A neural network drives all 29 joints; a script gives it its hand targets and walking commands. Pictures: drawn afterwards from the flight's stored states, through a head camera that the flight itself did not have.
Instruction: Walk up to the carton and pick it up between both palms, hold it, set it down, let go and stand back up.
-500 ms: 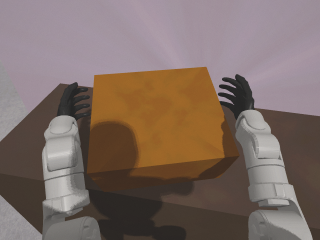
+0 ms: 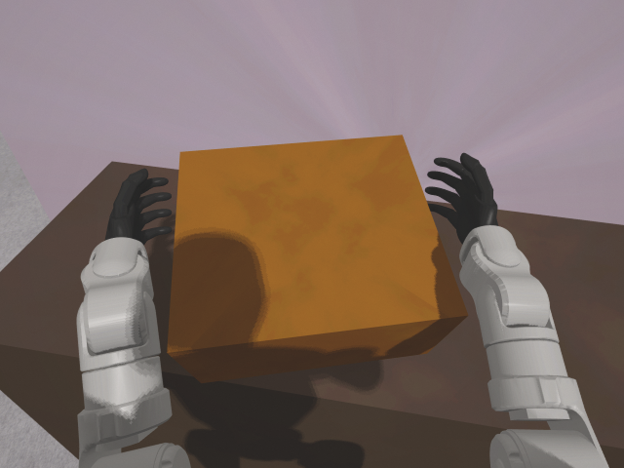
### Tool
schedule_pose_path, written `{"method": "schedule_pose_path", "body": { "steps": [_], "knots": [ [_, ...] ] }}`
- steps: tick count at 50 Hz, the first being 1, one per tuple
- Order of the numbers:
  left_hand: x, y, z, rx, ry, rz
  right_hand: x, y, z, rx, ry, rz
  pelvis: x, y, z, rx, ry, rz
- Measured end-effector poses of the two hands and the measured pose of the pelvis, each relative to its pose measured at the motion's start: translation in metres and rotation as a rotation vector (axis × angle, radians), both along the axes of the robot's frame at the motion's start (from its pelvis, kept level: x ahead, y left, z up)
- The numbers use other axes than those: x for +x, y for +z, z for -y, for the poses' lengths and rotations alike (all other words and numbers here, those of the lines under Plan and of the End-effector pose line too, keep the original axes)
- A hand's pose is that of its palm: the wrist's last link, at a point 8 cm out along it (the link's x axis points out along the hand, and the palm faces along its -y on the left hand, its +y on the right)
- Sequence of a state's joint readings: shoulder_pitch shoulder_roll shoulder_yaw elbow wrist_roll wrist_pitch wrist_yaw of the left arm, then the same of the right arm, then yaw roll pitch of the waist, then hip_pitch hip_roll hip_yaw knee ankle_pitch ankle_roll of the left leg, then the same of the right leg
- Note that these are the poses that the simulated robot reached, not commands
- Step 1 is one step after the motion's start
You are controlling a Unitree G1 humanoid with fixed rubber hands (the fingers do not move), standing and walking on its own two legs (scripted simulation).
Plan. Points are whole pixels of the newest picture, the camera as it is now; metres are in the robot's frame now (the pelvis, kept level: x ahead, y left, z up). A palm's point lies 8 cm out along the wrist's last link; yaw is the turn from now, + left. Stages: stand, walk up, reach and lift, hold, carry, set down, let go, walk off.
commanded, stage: hold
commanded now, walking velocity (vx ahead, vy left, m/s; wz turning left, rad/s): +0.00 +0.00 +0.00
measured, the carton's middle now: (305, 254) +0.38 -0.01 +0.09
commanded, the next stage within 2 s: none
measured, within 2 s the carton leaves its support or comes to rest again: neither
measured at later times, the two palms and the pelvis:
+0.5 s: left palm (123, 230) +0.34 +0.21 +0.18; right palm (469, 210) +0.34 -0.20 +0.20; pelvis -0.01 +0.00 +0.00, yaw +0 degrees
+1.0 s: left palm (127, 239) +0.33 +0.20 +0.18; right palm (477, 220) +0.33 -0.20 +0.19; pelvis +0.00 +0.00 +0.00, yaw +0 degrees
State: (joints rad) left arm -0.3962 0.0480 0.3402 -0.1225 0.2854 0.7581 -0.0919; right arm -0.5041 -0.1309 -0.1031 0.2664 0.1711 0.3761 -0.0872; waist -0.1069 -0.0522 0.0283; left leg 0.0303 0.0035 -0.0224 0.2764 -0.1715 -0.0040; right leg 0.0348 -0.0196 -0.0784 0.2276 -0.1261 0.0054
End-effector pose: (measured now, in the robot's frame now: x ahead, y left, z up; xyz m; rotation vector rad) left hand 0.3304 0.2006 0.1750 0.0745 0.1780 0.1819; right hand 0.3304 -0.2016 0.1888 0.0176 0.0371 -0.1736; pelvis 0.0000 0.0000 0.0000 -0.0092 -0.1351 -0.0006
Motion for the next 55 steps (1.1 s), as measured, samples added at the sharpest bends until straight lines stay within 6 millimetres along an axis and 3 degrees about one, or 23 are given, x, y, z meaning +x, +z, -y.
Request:
{"method": "schedule_pose_path", "body": {
  "steps": [10,19,32,42,55],
  "knots": [
    [-0.007,0.007,0.002,-0.007,0.005,0.004,-0.004,0.008,0.002,-0.003,0.006,0.004,-0.009,0.000,0.002,0.004,-0.008,0.006],
    [-0.001,0.007,-0.001,-0.017,0.014,-0.012,0.003,0.008,-0.001,-0.009,0.016,-0.010,-0.015,0.000,0.005,0.008,-0.006,-0.014],
    [0.014,0.003,-0.007,-0.001,0.003,-0.010,0.015,0.005,-0.006,-0.012,0.009,-0.007,-0.004,0.000,0.002,0.003,0.006,-0.027],
    [0.004,0.001,0.001,0.006,-0.007,0.002,0.004,0.001,0.001,-0.002,0.002,0.005,0.005,0.000,-0.001,0.000,0.003,-0.002],
    [-0.009,0.004,-0.001,-0.005,0.016,-0.007,-0.003,0.004,-0.002,0.003,0.013,-0.002,-0.009,0.000,0.004,0.005,0.001,0.008]
  ]
}}
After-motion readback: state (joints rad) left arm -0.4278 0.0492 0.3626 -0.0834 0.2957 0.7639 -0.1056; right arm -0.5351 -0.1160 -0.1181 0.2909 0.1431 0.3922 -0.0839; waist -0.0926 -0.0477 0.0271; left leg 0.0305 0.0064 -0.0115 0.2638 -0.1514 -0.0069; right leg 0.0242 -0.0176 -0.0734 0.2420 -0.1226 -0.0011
